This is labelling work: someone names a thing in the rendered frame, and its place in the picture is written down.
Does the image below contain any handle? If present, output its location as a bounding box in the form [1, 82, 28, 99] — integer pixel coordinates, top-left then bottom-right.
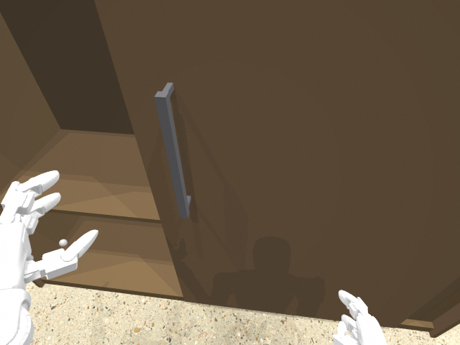
[155, 83, 191, 219]

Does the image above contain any right robot hand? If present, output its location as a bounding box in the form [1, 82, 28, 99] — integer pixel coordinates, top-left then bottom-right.
[333, 290, 387, 345]

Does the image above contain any robot left forearm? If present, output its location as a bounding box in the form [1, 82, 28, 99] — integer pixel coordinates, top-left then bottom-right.
[0, 288, 34, 345]

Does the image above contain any left robot hand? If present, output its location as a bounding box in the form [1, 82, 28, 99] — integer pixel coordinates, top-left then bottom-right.
[0, 170, 98, 290]

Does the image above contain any wardrobe door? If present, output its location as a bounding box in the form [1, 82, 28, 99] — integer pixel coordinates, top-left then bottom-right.
[407, 277, 460, 322]
[94, 0, 460, 328]

